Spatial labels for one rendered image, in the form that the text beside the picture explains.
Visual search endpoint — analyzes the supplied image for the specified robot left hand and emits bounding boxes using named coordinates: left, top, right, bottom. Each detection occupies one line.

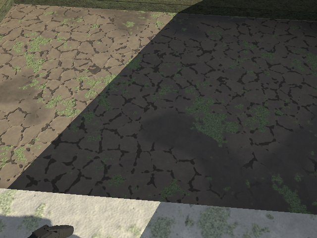
left=28, top=225, right=74, bottom=238

